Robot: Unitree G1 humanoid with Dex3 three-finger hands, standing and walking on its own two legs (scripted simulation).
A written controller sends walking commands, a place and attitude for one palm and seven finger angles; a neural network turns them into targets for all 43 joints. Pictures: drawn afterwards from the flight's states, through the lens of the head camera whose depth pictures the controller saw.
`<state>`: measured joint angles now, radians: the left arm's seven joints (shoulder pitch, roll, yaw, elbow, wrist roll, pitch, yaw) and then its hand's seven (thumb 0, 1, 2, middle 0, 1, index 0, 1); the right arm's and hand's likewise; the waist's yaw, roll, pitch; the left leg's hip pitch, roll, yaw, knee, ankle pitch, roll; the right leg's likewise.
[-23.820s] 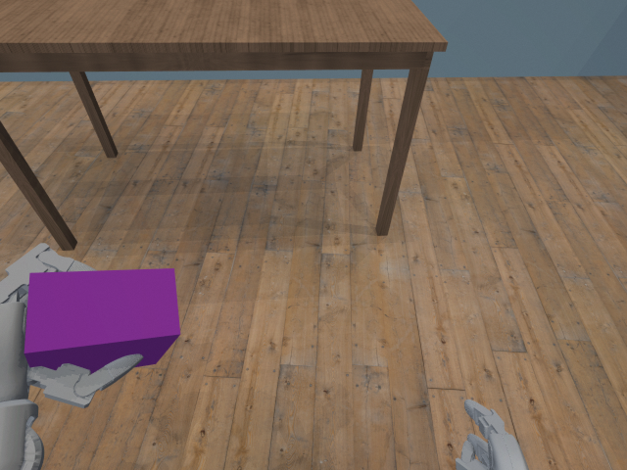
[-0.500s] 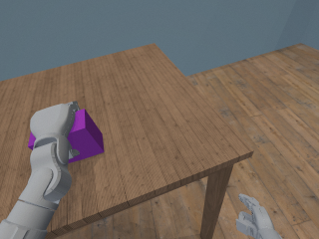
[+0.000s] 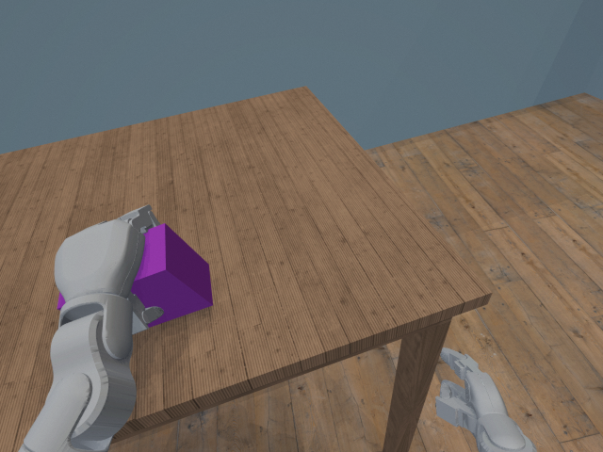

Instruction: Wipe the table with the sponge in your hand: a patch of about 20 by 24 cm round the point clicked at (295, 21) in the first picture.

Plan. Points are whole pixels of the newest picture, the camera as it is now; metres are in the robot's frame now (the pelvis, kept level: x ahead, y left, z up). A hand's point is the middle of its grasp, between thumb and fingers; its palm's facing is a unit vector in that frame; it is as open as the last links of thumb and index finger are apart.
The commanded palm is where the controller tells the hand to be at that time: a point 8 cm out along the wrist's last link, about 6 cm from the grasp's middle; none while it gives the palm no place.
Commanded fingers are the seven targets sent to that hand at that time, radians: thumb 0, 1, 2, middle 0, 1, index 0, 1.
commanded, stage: wipe back along the middle lane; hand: left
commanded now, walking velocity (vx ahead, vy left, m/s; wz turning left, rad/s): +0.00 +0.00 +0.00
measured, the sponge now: (151, 289) +0.27 +0.24 +0.12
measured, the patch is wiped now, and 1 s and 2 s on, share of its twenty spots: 0.75 0.75 0.90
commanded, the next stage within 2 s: slide across to the third lane in 0.26 s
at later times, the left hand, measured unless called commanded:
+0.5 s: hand (137, 299) +0.22 +0.21 +0.17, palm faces +0.34 -0.18 -0.92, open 10.1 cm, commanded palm +0.18 +0.18 +0.19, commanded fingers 0.00 0.10 1.30 -1.20 -1.60 -1.20 -1.60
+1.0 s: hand (205, 285) +0.24 +0.14 +0.18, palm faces +0.28 -0.27 -0.92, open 10.1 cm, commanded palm +0.20 +0.14 +0.22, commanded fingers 0.00 0.10 1.30 -1.20 -1.60 -1.20 -1.60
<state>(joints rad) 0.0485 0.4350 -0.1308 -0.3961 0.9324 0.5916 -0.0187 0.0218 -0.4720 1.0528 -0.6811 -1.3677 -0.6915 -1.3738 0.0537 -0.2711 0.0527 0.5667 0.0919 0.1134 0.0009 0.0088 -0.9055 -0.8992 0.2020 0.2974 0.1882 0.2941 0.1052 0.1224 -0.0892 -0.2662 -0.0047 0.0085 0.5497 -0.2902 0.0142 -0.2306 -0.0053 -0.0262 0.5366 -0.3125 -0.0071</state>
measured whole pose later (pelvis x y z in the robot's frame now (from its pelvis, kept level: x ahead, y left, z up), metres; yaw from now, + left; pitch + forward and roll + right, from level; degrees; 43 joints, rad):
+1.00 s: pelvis -0.03 -0.03 +0.00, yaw +1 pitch -4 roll +1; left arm -0.10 0.36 -0.33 -0.37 0.86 0.57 0.00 0.00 -0.49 1.05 -0.70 -1.36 -0.72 -1.35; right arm 0.03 -0.23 0.07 0.61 0.09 0.06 -0.01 0.01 -0.90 -0.90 0.20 0.30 0.19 0.29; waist 0.13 0.12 -0.05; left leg -0.21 0.01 -0.01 0.51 -0.23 -0.02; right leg -0.20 0.01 -0.04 0.54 -0.28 -0.04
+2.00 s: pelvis -0.03 -0.05 +0.00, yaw +0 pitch -1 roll +1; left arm -0.53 0.36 -0.31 0.35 0.94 0.60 -0.10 -0.02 -0.53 1.07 -0.75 -1.33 -0.77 -1.32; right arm 0.07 -0.29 0.06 0.71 0.09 0.05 -0.08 0.01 -0.90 -0.90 0.20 0.30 0.20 0.30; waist 0.06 0.12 -0.08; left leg -0.26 0.04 -0.02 0.48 -0.21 0.00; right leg -0.25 0.04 -0.05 0.54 -0.27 -0.08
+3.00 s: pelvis -0.02 -0.03 +0.00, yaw +0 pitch +5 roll +0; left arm -0.82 0.42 -0.18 0.85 0.96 0.34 -0.02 0.00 -0.55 1.08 -0.76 -1.33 -0.78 -1.31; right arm 0.23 -0.29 0.02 0.74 0.09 0.08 -0.09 0.01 -0.91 -0.90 0.20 0.30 0.20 0.30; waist 0.00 0.09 -0.11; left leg -0.35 0.03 -0.01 0.46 -0.19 -0.01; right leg -0.33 0.03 -0.04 0.48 -0.23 -0.05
